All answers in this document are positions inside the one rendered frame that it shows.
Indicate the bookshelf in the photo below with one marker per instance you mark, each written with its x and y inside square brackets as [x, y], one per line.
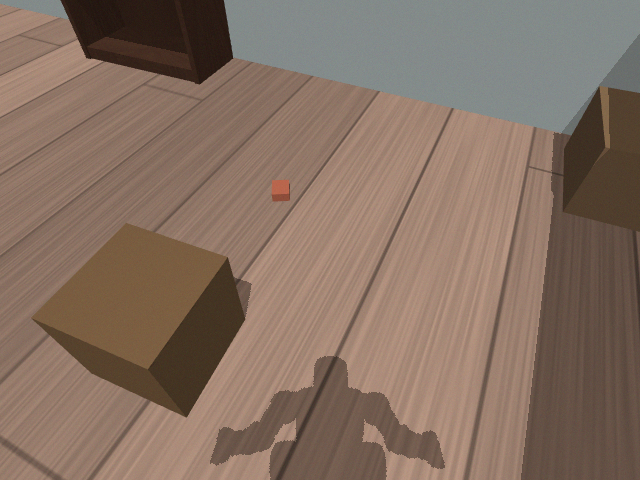
[184, 39]

